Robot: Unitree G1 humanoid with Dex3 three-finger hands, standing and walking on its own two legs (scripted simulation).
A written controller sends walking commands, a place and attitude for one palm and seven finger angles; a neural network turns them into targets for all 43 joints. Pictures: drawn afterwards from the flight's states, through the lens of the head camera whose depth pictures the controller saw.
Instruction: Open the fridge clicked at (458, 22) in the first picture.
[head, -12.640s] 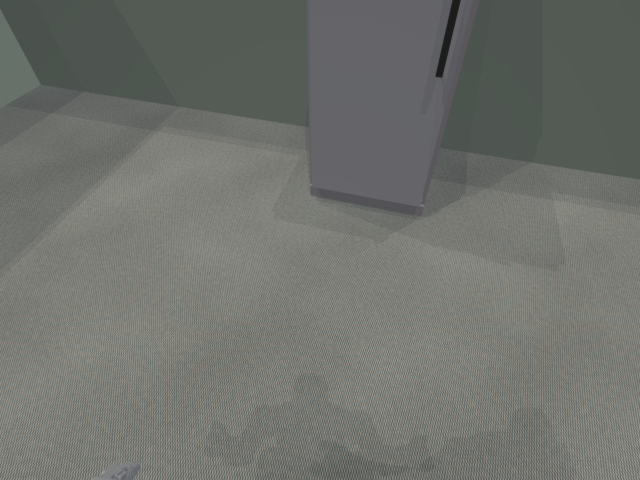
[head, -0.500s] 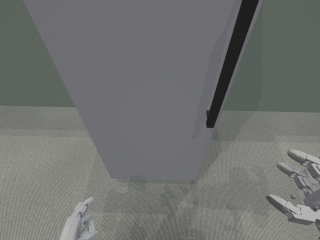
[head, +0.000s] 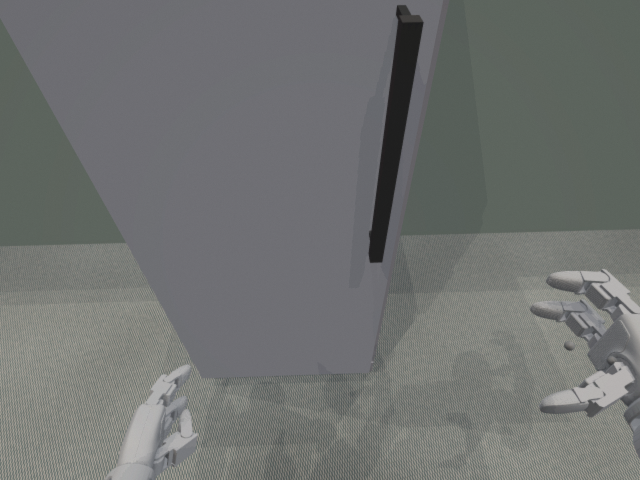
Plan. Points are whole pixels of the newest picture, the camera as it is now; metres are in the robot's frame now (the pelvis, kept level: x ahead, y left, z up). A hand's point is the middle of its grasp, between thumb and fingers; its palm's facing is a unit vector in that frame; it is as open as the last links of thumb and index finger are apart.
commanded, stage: raise the hand to about handle height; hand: right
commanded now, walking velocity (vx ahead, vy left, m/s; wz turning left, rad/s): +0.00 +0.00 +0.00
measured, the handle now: (386, 160) +0.51 -0.08 +0.15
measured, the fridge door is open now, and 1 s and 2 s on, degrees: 0 0 0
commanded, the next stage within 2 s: move the hooked fingers beside the handle in 0.72 s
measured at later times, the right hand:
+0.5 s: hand (591, 317) +0.27 -0.27 +0.13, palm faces +0.00 +1.00 -0.05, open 13.9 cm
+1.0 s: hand (560, 304) +0.28 -0.24 +0.13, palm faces +0.01 +1.00 -0.04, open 13.9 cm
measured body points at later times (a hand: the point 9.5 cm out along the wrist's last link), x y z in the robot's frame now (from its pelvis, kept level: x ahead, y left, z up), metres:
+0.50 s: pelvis -0.01 +0.00 +0.01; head -0.01 -0.01 +0.46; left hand +0.15 +0.24 -0.05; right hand +0.26 -0.32 +0.13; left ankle +0.00 +0.13 -0.71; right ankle +0.04 -0.04 -0.71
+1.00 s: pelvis +0.00 +0.03 +0.01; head +0.00 +0.03 +0.46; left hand +0.17 +0.27 -0.05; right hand +0.27 -0.29 +0.14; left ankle +0.00 +0.13 -0.71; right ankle +0.04 -0.04 -0.71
